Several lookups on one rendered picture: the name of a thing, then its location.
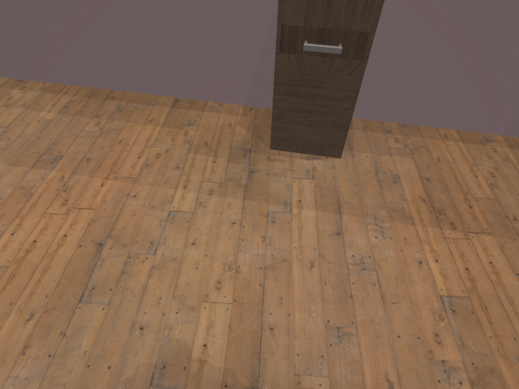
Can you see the drawer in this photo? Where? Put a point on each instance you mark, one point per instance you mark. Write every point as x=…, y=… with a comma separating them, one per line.
x=353, y=43

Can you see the cabinet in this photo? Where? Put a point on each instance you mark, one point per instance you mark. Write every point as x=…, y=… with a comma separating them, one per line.
x=314, y=97

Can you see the handle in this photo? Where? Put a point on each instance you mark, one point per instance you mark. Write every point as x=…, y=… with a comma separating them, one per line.
x=322, y=48

